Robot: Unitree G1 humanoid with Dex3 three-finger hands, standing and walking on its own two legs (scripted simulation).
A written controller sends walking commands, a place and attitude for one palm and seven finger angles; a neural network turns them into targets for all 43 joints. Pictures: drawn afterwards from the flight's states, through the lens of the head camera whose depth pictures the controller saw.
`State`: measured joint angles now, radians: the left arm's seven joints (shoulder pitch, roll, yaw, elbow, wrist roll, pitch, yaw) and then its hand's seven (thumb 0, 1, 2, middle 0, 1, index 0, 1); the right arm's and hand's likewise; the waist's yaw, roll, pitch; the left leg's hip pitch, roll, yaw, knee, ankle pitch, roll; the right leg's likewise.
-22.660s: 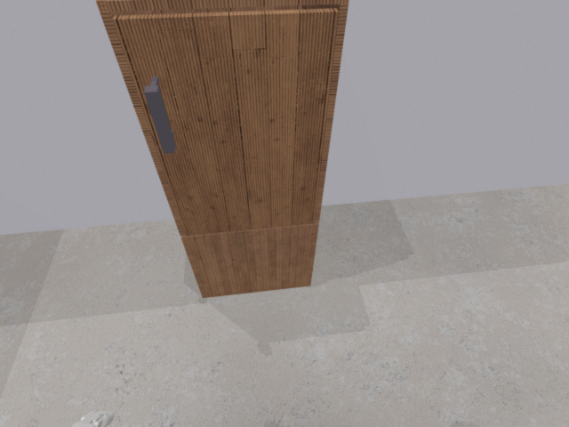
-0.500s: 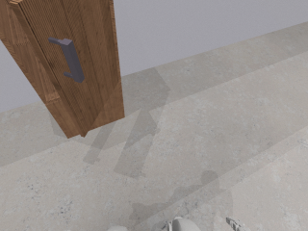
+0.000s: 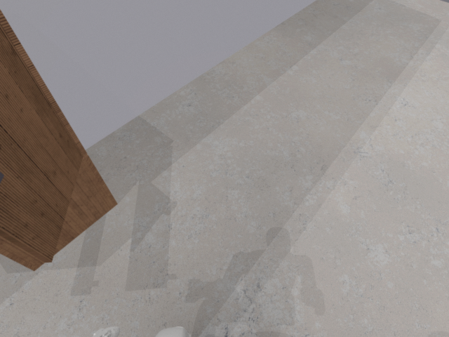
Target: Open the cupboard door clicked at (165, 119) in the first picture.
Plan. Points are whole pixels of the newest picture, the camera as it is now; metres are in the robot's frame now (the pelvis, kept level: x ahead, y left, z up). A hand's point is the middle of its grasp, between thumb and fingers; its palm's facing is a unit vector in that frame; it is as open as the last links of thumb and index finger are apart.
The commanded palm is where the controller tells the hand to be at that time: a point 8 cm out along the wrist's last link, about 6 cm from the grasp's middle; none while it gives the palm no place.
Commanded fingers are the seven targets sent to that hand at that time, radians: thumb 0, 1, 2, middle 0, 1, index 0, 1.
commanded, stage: walk to a spot facing it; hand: left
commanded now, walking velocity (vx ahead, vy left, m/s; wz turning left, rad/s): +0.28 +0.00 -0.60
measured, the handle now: out of the picture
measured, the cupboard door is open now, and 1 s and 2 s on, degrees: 44 44 44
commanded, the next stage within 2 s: turn to face it in 1.56 s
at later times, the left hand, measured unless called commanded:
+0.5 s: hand (208, 242) +0.34 +0.05 -0.17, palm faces -0.36 -0.91 -0.20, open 7.4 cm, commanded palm none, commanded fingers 0.00 0.90 0.90 -0.20 -0.30 -0.20 -0.30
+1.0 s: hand (216, 214) +0.42 +0.04 -0.18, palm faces -0.39 -0.91 -0.15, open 7.4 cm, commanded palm none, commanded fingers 0.00 0.90 0.90 -0.20 -0.30 -0.20 -0.30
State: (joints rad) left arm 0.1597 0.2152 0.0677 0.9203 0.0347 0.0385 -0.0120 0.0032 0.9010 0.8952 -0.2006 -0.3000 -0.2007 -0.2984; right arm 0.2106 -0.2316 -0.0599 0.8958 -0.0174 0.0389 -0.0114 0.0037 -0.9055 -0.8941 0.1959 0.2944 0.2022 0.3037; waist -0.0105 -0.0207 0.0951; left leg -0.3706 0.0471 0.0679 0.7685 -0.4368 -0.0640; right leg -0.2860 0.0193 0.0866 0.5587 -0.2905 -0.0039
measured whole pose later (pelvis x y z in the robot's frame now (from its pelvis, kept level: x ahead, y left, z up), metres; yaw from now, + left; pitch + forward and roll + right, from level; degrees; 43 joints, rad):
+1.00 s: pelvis +0.36 -0.14 +0.00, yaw -29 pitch +0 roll +0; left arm 0.33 0.19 0.07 1.10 0.02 -0.03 -0.02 0.01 0.91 0.90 -0.20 -0.30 -0.20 -0.30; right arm 0.11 -0.16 -0.03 0.91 -0.04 -0.08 0.00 0.00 -0.90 -0.89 0.20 0.29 0.21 0.30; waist 0.04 -0.05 0.07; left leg -0.32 0.05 0.16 0.58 -0.27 0.03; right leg -0.36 -0.01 -0.01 1.19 -0.40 -0.04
